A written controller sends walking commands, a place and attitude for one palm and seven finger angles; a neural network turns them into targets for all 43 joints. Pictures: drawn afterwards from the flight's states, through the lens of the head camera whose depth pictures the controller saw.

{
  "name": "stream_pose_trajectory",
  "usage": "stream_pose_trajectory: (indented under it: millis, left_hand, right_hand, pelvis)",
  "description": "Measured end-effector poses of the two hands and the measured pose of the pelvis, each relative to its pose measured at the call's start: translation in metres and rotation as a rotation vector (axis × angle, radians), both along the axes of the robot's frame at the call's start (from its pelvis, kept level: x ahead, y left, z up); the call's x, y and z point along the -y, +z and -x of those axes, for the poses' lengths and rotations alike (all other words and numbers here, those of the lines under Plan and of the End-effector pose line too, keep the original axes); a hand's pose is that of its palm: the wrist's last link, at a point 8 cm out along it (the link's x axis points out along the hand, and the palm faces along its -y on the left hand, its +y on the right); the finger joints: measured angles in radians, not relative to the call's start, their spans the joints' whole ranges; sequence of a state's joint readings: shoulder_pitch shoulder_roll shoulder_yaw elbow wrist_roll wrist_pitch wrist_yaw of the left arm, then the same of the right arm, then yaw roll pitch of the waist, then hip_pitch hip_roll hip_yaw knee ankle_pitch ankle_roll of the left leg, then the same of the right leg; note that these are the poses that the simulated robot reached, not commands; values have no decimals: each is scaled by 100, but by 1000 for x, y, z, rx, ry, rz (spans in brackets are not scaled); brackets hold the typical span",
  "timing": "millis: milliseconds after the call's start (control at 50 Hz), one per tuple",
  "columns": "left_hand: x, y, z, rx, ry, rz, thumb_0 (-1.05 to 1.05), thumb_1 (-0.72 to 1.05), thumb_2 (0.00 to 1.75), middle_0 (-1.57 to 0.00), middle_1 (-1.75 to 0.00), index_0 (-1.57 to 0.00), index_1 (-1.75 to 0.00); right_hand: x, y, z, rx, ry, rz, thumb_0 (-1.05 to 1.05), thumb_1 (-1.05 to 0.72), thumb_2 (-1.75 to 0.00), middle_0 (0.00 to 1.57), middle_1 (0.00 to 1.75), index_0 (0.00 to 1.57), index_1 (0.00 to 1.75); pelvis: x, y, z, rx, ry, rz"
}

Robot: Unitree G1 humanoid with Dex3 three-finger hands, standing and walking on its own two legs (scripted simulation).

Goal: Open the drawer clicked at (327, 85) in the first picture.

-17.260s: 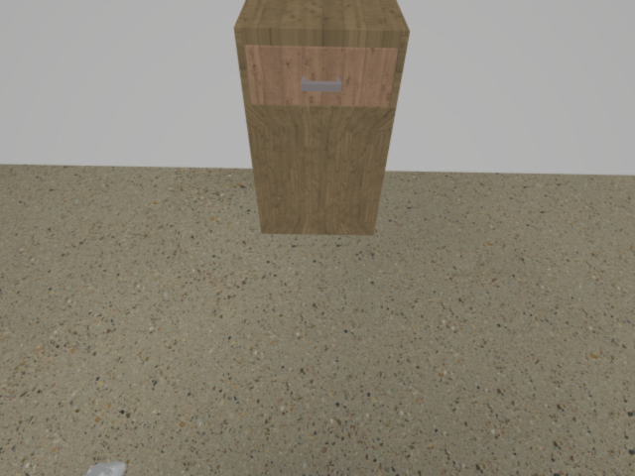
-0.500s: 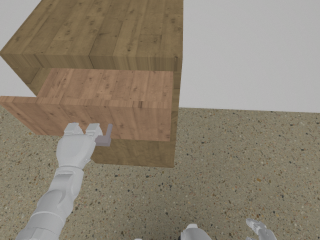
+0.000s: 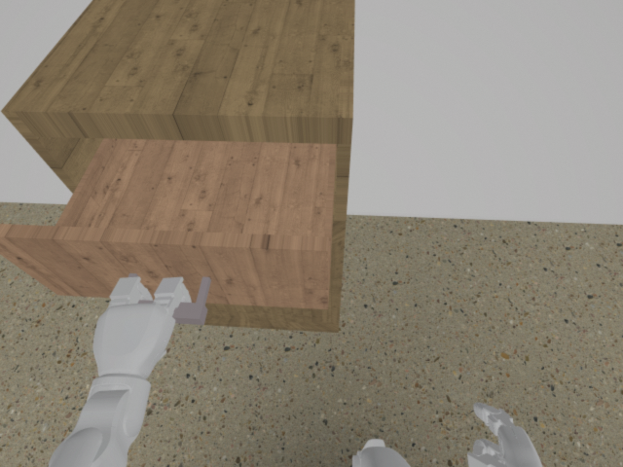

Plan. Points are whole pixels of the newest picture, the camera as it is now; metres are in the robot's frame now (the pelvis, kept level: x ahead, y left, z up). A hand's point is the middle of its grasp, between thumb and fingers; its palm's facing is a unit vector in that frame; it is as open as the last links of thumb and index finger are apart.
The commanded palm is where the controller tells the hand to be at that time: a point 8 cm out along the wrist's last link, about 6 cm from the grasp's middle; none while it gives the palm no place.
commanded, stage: pull the drawer open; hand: left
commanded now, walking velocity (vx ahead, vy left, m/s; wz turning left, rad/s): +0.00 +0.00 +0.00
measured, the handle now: (164, 297) +0.33 +0.23 -0.01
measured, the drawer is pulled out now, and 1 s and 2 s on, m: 0.18 0.30 0.30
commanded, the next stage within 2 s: open the thumb to release the handle in 1.06 s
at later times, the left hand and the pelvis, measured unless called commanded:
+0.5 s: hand (140, 398) +0.21 +0.23 -0.03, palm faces -0.03 -0.06 -1.00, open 5.7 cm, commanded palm +0.17 +0.24 +0.02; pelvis +0.00 -0.01 -0.01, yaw +0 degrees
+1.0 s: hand (125, 448) +0.15 +0.23 -0.03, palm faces -0.06 -0.06 -1.00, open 5.8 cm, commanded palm +0.10 +0.24 +0.02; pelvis -0.01 -0.01 -0.02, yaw +0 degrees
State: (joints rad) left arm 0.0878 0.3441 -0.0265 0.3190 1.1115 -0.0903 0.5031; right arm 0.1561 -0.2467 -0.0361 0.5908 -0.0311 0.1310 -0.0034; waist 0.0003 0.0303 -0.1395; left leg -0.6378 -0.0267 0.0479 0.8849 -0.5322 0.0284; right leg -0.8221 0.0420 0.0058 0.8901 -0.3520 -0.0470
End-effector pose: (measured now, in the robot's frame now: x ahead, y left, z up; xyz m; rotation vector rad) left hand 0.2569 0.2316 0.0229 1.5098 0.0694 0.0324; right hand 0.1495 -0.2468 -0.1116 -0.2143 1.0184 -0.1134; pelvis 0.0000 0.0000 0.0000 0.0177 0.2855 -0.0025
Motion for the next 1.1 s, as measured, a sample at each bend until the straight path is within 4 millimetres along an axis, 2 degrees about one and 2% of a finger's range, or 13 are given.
stream_pose_trajectory:
  millis: [260, 440, 920, 1100]
  left_hand:
    - [1, 1, 40, -5, 29, 0, 4, 70, 79, -29, -133, -42, -135]
    - [1, 1, 63, -7, 42, -2, 4, 70, 79, -29, -132, -42, -135]
    - [0, 4, 121, -32, 47, -1, 4, 70, 75, -30, -129, -42, -135]
    - [0, 5, 122, -55, 47, 4, 4, 71, 74, -28, -126, -40, -132]
  right_hand:
    - [-11, 7, -36, 93, 63, -21, 1, -91, -90, 20, 30, 21, 30]
    - [-13, 7, -47, 122, 97, -24, 1, -91, -90, 20, 30, 21, 30]
    - [-7, -7, -30, 111, 115, -25, 1, -91, -90, 20, 30, 20, 30]
    - [-6, -5, -26, 132, 99, -40, 1, -91, -90, 20, 30, 21, 30]
  pelvis:
    - [3, -2, -5, 13, 4, -2]
    - [7, -6, -3, 20, 5, -7]
    - [13, -18, 11, 20, 1, -21]
    - [15, -19, 12, 18, -11, -24]
